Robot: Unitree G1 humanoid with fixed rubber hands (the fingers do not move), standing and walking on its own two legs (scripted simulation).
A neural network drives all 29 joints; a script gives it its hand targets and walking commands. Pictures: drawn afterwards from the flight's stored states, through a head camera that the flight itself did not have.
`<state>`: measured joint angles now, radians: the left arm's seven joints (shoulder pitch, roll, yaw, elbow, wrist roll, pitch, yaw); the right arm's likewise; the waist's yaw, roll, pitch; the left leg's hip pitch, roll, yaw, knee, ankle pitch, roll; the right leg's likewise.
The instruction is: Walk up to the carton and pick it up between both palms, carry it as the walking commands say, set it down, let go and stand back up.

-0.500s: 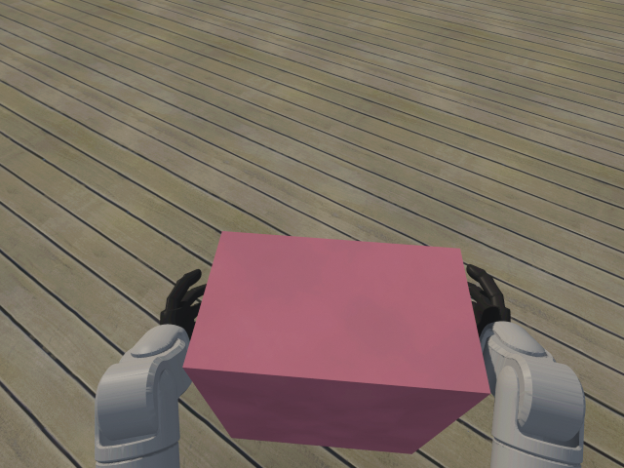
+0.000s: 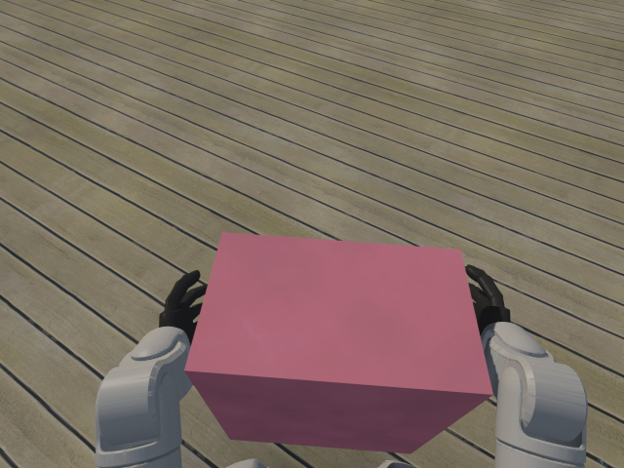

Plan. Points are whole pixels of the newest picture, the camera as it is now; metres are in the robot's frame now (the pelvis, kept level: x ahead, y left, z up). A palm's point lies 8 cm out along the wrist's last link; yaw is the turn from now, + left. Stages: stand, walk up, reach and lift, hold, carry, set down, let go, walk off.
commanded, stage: carry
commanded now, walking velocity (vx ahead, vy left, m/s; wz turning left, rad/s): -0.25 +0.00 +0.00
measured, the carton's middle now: (329, 357) +0.24 +0.00 +0.01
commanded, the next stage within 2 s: none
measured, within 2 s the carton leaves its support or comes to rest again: neither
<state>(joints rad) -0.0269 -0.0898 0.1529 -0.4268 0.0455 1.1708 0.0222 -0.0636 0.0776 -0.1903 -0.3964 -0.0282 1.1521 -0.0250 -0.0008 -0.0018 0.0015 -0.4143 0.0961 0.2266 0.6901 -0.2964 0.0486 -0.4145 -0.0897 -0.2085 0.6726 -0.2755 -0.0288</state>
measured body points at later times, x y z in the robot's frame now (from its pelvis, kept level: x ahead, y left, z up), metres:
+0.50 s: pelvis -0.15 +0.00 +0.00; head -0.14 +0.02 +0.45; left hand +0.11 +0.18 +0.06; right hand +0.12 -0.17 +0.08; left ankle -0.18 +0.10 -0.72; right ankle +0.05 -0.11 -0.72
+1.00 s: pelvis -0.33 +0.00 +0.01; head -0.30 +0.00 +0.46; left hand -0.08 +0.16 +0.06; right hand -0.07 -0.19 +0.06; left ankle -0.33 +0.10 -0.67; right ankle -0.26 -0.14 -0.72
